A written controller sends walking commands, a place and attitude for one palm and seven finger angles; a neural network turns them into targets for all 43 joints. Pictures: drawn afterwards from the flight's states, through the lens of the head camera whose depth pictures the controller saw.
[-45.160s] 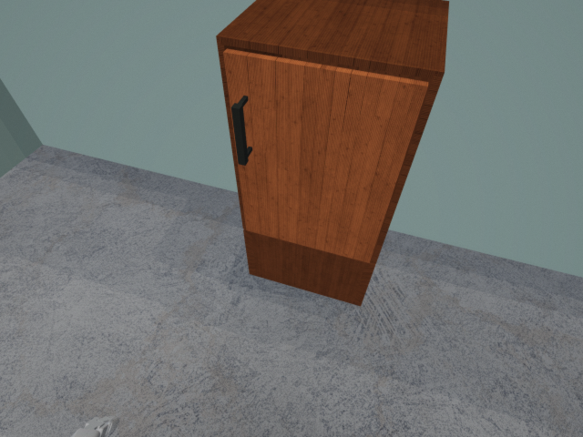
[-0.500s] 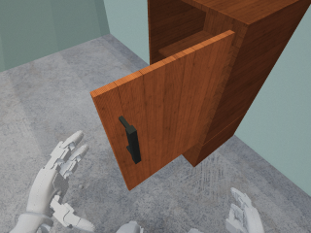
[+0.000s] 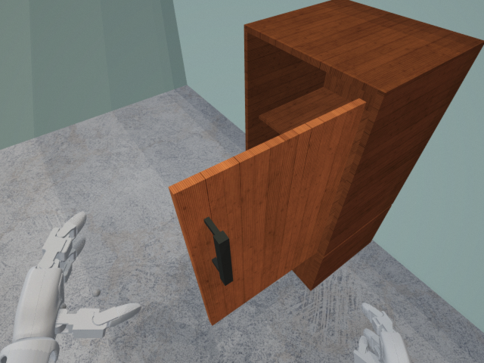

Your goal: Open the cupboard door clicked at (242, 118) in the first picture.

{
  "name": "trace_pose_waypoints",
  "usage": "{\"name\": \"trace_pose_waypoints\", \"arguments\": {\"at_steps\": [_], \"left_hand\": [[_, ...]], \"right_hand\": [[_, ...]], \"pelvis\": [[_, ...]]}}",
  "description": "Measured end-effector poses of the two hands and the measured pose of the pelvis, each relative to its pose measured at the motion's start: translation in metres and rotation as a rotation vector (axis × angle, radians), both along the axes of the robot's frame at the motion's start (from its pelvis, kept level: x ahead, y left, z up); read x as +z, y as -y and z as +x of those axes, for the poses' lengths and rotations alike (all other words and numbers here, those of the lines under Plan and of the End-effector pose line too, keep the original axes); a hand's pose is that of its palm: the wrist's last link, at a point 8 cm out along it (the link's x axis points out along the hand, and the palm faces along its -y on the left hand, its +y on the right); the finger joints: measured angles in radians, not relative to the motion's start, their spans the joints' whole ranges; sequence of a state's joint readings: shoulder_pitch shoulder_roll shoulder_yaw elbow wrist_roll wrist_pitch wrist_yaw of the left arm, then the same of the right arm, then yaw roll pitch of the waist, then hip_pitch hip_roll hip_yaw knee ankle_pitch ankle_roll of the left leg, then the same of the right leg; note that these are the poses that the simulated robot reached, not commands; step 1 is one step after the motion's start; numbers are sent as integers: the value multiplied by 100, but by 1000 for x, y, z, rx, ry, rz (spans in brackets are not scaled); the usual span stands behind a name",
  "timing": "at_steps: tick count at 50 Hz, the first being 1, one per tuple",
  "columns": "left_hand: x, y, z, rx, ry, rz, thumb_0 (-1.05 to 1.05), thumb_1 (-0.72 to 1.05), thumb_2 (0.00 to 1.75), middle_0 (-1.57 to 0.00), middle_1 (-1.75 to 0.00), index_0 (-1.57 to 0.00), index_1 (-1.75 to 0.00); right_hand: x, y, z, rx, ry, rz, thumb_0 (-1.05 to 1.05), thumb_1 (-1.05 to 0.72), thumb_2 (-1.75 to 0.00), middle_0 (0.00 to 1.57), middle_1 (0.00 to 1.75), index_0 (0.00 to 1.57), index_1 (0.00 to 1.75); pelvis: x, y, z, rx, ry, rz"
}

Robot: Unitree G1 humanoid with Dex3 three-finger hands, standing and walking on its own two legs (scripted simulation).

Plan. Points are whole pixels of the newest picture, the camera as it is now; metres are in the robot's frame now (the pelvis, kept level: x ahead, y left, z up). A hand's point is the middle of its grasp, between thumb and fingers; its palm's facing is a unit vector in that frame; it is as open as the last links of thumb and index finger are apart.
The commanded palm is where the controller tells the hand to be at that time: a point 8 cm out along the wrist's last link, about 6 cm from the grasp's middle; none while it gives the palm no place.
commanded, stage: draw the hand back to the body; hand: left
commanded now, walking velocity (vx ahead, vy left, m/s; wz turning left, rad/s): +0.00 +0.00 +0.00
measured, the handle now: (218, 252) +0.31 +0.09 -0.01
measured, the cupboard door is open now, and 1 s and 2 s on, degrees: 88 88 88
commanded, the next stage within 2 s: step back with the hand held close in 0.78 s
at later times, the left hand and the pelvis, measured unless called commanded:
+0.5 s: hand (51, 240) +0.21 +0.25 +0.18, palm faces +0.44 -0.79 -0.42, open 8.1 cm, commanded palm +0.16 +0.29 +0.19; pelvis +0.01 -0.01 +0.02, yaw -1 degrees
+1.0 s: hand (57, 244) +0.20 +0.24 +0.18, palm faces +0.42 -0.79 -0.44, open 7.4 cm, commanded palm +0.15 +0.28 +0.19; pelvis +0.00 -0.02 +0.02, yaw -2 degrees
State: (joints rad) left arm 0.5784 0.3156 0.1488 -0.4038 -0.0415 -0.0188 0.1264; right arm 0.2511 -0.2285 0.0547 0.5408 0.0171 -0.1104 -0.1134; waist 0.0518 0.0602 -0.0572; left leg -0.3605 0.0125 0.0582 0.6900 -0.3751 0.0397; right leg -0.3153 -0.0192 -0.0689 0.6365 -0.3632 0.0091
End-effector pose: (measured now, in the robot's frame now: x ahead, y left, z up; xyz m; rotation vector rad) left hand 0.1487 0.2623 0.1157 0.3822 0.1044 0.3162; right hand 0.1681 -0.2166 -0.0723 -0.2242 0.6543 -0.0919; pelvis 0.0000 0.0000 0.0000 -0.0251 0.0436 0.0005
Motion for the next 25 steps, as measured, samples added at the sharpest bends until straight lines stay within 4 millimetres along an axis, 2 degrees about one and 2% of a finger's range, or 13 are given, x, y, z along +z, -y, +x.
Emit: {"name": "trace_pose_waypoints", "arguments": {"at_steps": [12, 22, 25], "left_hand": [[46, -18, 17, 37, 107, 79, 0, 32, 65, -19, -31, -19, -30], [81, -26, 18, 69, 217, 147, 1, 67, 80, -20, -31, -20, -30], [83, -26, 17, 79, 233, 146, 1, 75, 84, -20, -31, -20, -30]], "right_hand": [[12, -1, 15, 16, -4, 14, 1, -90, -90, 20, 30, 20, 30], [17, 8, 22, 21, -7, 15, 1, -90, -90, 20, 30, 20, 30], [16, 11, 20, 17, -13, 18, 1, -90, -90, 20, 30, 20, 30]], "pelvis": [[16, -2, 13, -17, 62, 9], [20, 4, 14, -23, 89, 12], [21, 6, 13, -24, 94, 12]]}}
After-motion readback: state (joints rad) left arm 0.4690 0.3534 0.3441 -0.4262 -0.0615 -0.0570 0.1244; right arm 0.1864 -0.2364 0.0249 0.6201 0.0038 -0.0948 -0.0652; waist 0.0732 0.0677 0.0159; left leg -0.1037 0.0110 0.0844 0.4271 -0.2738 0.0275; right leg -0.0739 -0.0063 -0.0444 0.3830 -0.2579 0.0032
